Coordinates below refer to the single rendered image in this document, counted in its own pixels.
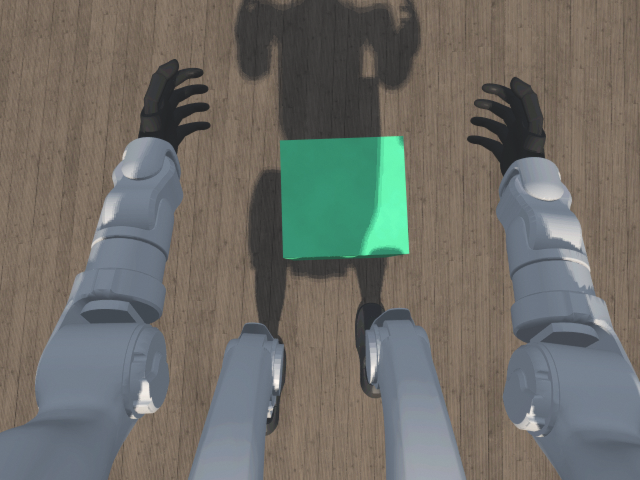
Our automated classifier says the right robot upper arm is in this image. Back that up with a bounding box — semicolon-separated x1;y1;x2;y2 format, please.
503;342;640;480

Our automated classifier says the left robot foot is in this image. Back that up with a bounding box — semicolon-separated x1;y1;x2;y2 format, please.
266;340;286;436

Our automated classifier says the carton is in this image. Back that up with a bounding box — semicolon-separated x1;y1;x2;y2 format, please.
280;136;409;261

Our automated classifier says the robot right hand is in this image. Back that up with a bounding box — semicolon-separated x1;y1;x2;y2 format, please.
467;77;546;176

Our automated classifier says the robot left hand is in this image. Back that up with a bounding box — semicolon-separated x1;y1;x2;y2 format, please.
138;59;210;154

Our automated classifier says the robot left thigh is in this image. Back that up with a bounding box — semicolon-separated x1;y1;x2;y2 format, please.
188;333;284;480

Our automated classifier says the left robot upper arm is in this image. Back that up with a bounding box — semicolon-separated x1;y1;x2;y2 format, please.
0;323;169;480

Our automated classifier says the robot right forearm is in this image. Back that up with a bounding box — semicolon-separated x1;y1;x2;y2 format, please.
496;157;640;387

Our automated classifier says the robot left forearm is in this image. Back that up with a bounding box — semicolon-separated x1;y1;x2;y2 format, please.
35;137;183;408

